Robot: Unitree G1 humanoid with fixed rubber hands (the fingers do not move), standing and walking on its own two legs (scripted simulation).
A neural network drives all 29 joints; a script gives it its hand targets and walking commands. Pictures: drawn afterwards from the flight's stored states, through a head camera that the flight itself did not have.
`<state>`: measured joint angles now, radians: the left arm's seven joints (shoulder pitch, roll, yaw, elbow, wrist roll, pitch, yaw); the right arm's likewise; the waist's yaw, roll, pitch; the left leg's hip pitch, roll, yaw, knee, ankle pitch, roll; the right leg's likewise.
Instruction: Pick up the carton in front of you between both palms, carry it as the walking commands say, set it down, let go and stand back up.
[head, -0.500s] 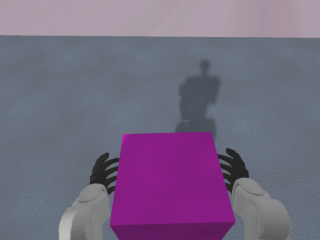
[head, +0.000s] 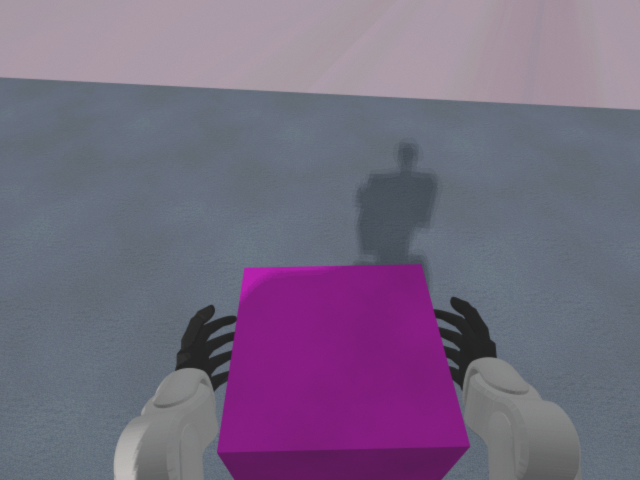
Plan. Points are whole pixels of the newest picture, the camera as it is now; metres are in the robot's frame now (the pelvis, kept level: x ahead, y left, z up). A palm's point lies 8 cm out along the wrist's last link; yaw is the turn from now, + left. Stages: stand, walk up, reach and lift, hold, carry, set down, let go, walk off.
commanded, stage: carry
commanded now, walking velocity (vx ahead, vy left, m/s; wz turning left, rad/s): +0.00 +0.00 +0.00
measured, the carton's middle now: (334, 393) +0.23 +0.00 +0.01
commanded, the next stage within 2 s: hold in 1.90 s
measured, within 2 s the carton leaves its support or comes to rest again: neither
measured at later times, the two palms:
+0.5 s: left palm (198, 400) +0.21 +0.16 +0.05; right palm (464, 391) +0.21 -0.14 +0.05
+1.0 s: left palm (197, 391) +0.23 +0.16 +0.04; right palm (452, 382) +0.23 -0.14 +0.04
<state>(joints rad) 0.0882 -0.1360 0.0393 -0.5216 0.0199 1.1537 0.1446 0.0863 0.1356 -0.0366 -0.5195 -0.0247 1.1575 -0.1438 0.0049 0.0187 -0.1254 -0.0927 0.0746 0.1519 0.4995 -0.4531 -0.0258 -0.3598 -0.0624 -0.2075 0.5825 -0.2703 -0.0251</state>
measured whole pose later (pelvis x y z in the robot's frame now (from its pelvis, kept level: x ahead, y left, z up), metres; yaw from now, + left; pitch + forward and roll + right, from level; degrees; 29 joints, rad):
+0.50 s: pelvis -0.05 +0.01 +0.00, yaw +0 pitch +1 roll +0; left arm -0.08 -0.13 0.09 -0.08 0.16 0.92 0.06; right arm -0.09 0.13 -0.09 -0.08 -0.16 0.92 -0.06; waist 0.00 0.01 -0.08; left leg -0.13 0.05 0.16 0.51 -0.39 0.00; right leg -0.37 -0.08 -0.20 0.52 -0.16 -0.03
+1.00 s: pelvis -0.06 +0.01 +0.00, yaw +0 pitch +1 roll +0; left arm -0.19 -0.14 0.16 0.10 0.21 0.73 0.03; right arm -0.20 0.14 -0.15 0.10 -0.21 0.74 -0.04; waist 0.00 0.01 -0.04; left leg -0.18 0.05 0.16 0.55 -0.40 0.01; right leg -0.40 -0.09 -0.19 0.52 -0.14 -0.02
